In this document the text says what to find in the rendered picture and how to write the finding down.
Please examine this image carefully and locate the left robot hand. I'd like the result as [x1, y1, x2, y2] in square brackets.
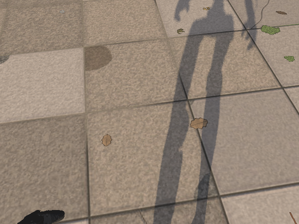
[17, 210, 64, 224]

